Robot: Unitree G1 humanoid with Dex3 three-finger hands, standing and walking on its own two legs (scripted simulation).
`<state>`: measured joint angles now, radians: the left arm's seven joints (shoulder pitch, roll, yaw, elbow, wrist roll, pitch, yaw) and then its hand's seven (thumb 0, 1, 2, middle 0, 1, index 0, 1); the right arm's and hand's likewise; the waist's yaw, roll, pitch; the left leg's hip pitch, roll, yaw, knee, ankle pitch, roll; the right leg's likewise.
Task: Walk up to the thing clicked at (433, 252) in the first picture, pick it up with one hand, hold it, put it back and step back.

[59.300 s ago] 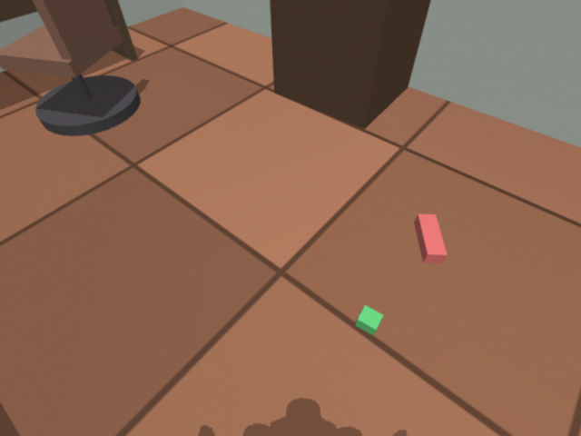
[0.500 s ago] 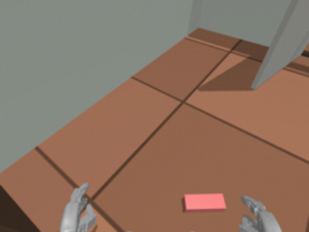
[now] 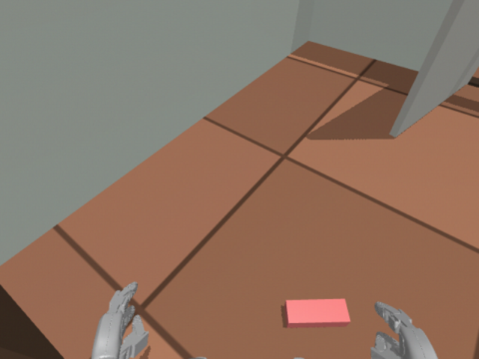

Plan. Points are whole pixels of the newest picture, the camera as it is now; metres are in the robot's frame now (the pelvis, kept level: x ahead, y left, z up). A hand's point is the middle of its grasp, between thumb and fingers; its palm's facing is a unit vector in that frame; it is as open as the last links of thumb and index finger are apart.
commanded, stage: home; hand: right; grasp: from above
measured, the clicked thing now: (315, 313) +0.41 -0.23 -0.68
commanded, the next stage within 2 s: stand in 0.06 s
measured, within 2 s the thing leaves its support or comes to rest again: neither
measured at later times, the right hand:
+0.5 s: hand out of the picture +0.08 -0.24 -0.11, palm faces +0.03 +0.94 -0.34, open 7.4 cm
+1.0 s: hand out of the picture +0.02 -0.24 -0.10, palm faces +0.03 +0.95 -0.32, open 7.4 cm
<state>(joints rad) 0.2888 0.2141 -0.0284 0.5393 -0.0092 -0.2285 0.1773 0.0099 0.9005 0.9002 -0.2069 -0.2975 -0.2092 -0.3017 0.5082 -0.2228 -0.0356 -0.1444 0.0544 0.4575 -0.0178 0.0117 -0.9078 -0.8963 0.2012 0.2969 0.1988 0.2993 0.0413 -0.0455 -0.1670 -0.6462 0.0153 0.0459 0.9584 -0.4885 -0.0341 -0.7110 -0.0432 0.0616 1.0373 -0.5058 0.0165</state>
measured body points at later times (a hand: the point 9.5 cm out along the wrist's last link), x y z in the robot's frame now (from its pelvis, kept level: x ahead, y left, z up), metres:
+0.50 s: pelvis -0.01 +0.00 +0.03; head +0.00 -0.01 +0.48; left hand +0.09 +0.28 -0.08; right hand +0.08 -0.29 -0.09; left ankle -0.01 +0.14 -0.68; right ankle +0.01 -0.12 -0.68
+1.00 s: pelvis -0.02 +0.00 +0.06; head -0.03 +0.00 +0.51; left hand +0.04 +0.28 -0.08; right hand +0.02 -0.28 -0.08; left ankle -0.01 +0.14 -0.68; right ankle +0.01 -0.12 -0.68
